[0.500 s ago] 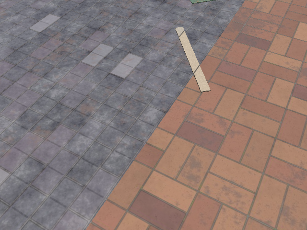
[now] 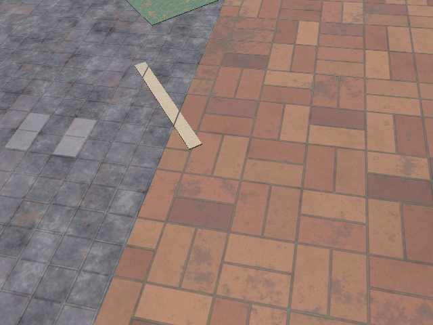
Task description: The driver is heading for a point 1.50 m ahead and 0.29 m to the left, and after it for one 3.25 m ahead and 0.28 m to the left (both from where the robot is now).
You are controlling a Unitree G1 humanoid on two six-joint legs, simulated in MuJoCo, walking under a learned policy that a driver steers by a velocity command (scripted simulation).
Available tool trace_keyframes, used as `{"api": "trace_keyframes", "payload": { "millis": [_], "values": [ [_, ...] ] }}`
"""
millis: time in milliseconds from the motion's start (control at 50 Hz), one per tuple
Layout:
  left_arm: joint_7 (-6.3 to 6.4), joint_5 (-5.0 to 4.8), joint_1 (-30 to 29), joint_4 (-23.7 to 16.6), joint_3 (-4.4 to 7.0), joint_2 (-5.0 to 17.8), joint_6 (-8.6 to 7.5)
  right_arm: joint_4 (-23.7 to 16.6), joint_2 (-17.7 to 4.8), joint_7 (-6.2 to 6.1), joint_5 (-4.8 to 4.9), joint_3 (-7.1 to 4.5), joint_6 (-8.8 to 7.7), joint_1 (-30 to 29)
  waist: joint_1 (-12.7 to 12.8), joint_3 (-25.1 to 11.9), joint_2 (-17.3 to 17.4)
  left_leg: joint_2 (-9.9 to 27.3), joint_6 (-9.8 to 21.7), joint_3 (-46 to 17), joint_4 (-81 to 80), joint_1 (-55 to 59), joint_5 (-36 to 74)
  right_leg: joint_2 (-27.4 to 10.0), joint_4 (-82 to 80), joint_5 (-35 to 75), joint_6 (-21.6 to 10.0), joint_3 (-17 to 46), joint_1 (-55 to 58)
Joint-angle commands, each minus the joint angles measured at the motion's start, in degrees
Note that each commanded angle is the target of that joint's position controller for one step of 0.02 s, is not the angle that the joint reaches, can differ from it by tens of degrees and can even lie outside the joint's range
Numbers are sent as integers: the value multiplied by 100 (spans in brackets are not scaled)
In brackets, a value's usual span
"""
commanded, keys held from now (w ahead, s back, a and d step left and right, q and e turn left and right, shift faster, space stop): w+e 0.02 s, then w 0.10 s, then w+q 0.88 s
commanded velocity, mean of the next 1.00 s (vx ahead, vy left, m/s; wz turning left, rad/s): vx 0.47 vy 0.00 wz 0.24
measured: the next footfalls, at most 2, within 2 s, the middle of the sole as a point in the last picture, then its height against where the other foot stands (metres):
left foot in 0.34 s outside the picture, level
right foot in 0.82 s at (271, 278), level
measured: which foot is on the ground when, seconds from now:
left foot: up 0.00-0.32, down 0.34-0.82, up 0.84-1.00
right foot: down 0.00-0.36, up 0.38-0.80, down 0.82-1.00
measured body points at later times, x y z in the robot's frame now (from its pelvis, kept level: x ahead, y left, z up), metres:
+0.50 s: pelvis +0.27 +0.03 +0.00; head +0.30 +0.03 +0.45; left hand +0.38 +0.30 -0.11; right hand +0.40 -0.24 -0.11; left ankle +0.32 +0.11 -0.74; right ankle +0.19 -0.11 -0.65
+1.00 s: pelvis +0.55 +0.00 +0.00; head +0.58 -0.01 +0.45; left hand +0.58 +0.29 -0.09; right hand +0.75 -0.24 -0.11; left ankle +0.49 +0.12 -0.65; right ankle +0.60 -0.10 -0.74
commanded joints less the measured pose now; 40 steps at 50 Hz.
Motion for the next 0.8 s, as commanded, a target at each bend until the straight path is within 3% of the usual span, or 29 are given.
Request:
{"api": "trace_keyframes", "payload": {
  "millis": [20, 60, 120, 180, 240, 260, 300, 320, 340, 360, 380, 400, 420, 440, 460, 480, 540, 580, 640, 680, 740, 780, 800],
  "values": [
    [123, 52, -125, -383, 250, 969, -137, -502, -537, 38, -112, -125, -205, -641, 33, 237, -717, 134, -126, -202, -525, -1542, 857, -1380, -1653, 1070, -1049, 1983, 974],
    [191, 17, -21, -247, 249, 971, -138, -425, -322, 49, -87, -31, -162, -789, 83, 211, -635, 39, -259, -91, -1323, -1291, 1391, -1204, -1658, 1611, -931, 1467, 856],
    [242, -19, 273, 7, 258, 1009, -128, -489, -83, 101, -21, 95, -161, -1360, 338, 298, -779, -116, -312, 3, -2483, -760, 2240, -1045, -1645, 1771, -733, 1090, 594],
    [222, -44, 506, 233, 268, 1072, -154, -562, -123, 186, 78, 124, -171, -1762, 516, 481, -809, -99, -167, 40, -3000, -657, 2542, -1267, -1737, 1559, -726, 1065, 753],
    [205, -48, 597, 430, 274, 1077, -142, -633, -205, 266, 110, 119, -198, -1928, 516, 627, -824, -75, 161, 72, -3307, -824, 2259, -1537, -1623, 1988, -659, 983, 1305],
    [210, -43, 587, 474, 281, 1095, -124, -625, -239, 289, 108, 109, -203, -1876, 467, 590, -843, -110, 277, 121, -3369, -748, 2080, -1582, -1503, 2420, -606, 901, 1491],
    [237, -12, 518, 506, 306, 1201, -85, -524, -419, 282, 81, 20, -187, -1439, 211, 152, -952, -418, 528, 377, -3334, -28, 1611, -1513, -828, 4538, -471, 638, 1796],
    [257, 17, 446, 502, 299, 1212, -38, -358, -579, 247, 74, -78, -164, -804, -144, -319, -929, -649, 713, 563, -3396, 813, 1575, -1358, 2, 5688, -370, 407, 1805],
    [285, 57, 387, 457, 259, 1163, -18, -170, -750, 196, 79, -164, -127, 47, -569, -863, -811, -533, 934, 367, -3340, 2199, 1815, -1179, 1121, 5804, -194, 206, 1168],
    [273, 175, 765, 240, 139, 812, -72, -122, -1266, 143, 6, -292, -97, 911, -593, -1797, 232, 847, 1717, -1883, -3191, 4548, 1583, -667, 3282, 3675, 185, 7, -843],
    [228, 157, 978, 287, 18, 542, -184, 14, -1089, 181, 144, -258, -97, 1142, -501, -2397, 1307, 1756, 2423, -4460, -4211, 5501, 464, 298, 4925, -1118, 501, 305, -2232],
    [149, -27, 378, 115, 110, 998, -326, -14, -766, 150, 192, -163, -68, 891, -660, -1708, 694, 1607, 2124, -4298, -4576, 5089, -422, -55, 5287, -1033, 428, 774, -2935],
    [98, -159, -212, -72, 94, 1034, -437, -99, -689, 102, 126, -137, -30, 596, -629, -966, 286, 1406, 1896, -3535, -4696, 4271, -347, -327, 5099, -636, 354, 681, -3080],
    [92, -77, -523, -161, 69, 952, -519, -130, -638, 80, 54, -112, -14, 334, -428, -363, -208, 1179, 1797, -3032, -4857, 3349, 241, -517, 4597, -355, 324, 567, -3014],
    [115, 64, -573, -164, 107, 958, -526, -181, -522, 59, 4, -72, -31, 170, -237, -172, -310, 961, 1713, -2655, -4964, 2788, 811, -700, 4124, -115, 341, 554, -2725],
    [110, 113, -464, -164, 103, 901, -504, -242, -505, 36, -32, -55, -21, 65, -68, -93, -149, 806, 1730, -2491, -5093, 2397, 1142, -745, 3924, -8, 397, 524, -2469],
    [135, 185, -346, -155, 46, 708, -385, -209, -546, -35, 52, -73, -21, 40, 104, 34, 59, 627, 1813, -1978, -5269, 1665, 1798, -797, 3156, 72, 664, 319, -2255],
    [155, 211, -784, -301, -29, 554, -373, -159, -699, -89, 81, -121, -15, 131, -18, 185, 51, 425, 1689, -1621, -5294, 1255, 1931, -732, 2311, 731, 800, 200, -2124],
    [122, 162, -1545, -445, -89, 402, -427, -35, -805, -146, 138, -159, 53, 442, -339, 187, 96, 145, 1369, -1388, -5105, 960, 1661, -423, 973, 2008, 892, 129, -1521],
    [88, 72, -1813, -503, -56, 482, -460, 54, -833, -167, 174, -171, 108, 703, -451, 110, 154, 231, 1286, -1617, -4926, 1151, 1400, -288, 568, 2261, 904, 211, -1295],
    [51, 10, -1847, -538, 66, 722, -502, 86, -778, -190, 189, -167, 176, 806, -355, 20, 296, 444, 1103, -2172, -4400, 1760, 1080, -282, 109, 1823, 746, 438, -1121],
    [56, -9, -1381, -429, 174, 848, -537, 47, -703, -184, 153, -158, 219, 703, -47, -98, 417, 405, 933, -2319, -3888, 1820, 1208, -288, -164, 1419, 498, 343, -456],
    [93, 36, -851, -350, 266, 1012, -559, 10, -488, -160, 117, -86, 211, 717, 230, -455, 332, 129, 748, -2114, -3149, 1630, 1327, -519, -276, 1288, 272, 438, 429]
  ]
}}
